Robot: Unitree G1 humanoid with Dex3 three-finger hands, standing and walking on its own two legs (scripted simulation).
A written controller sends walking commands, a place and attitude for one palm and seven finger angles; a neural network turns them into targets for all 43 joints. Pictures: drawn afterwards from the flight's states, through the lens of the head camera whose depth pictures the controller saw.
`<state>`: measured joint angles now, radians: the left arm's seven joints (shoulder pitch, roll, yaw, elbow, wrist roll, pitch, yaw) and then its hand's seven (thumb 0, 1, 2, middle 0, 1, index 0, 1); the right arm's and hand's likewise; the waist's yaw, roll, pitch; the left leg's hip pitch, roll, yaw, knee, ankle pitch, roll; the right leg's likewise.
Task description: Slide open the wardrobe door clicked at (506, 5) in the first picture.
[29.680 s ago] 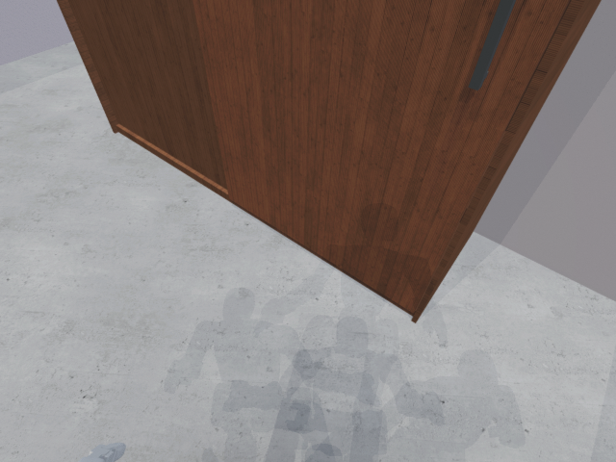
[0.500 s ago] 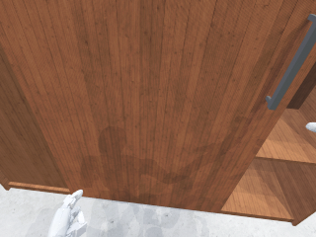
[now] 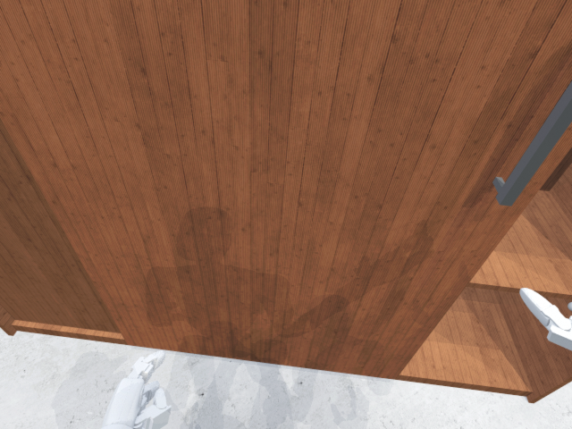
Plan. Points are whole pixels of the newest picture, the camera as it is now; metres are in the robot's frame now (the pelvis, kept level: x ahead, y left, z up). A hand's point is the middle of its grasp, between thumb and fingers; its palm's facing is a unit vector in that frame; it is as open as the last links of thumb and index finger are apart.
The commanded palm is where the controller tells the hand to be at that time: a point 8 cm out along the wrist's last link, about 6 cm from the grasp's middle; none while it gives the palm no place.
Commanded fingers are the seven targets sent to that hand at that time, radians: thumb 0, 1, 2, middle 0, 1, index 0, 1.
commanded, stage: draw the hand back to the body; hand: right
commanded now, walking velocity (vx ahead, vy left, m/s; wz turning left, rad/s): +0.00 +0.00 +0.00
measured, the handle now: (546, 124) +0.44 -0.35 +0.26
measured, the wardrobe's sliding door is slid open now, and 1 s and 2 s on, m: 0.48 0.48 0.48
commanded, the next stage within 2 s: step back with the hand held close in 0.60 s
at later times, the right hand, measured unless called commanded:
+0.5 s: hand (534, 334) +0.18 -0.25 +0.16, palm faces +0.46 +0.80 -0.38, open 7.5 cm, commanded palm +0.14 -0.28 +0.17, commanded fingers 0.00 -0.90 -0.90 0.20 0.30 0.20 0.30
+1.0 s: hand (542, 350) +0.17 -0.25 +0.15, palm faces +0.39 +0.82 -0.43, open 7.4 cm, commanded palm +0.12 -0.29 +0.17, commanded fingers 0.00 -0.90 -0.90 0.20 0.30 0.20 0.30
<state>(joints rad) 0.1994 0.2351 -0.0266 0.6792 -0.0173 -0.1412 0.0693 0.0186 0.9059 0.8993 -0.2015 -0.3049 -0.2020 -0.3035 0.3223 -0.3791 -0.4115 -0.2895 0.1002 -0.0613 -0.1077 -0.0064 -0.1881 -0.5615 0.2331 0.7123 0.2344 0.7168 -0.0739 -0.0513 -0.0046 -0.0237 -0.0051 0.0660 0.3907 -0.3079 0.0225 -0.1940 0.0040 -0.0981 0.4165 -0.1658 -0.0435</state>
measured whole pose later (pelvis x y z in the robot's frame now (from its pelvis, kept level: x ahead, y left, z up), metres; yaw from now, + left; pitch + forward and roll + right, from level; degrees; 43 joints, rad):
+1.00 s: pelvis -0.02 +0.01 +0.00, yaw +0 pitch -1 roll +1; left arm 0.17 0.25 0.00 0.56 -0.02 0.04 0.09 0.02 0.91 0.90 -0.20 -0.30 -0.20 -0.30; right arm 0.52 -0.39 -0.35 -0.44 0.08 -0.10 -0.11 0.01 -0.89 -0.90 0.21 0.30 0.21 0.30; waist -0.03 -0.04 -0.01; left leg -0.13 -0.04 0.07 0.42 -0.28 0.02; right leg -0.30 -0.03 -0.09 0.47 -0.14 -0.04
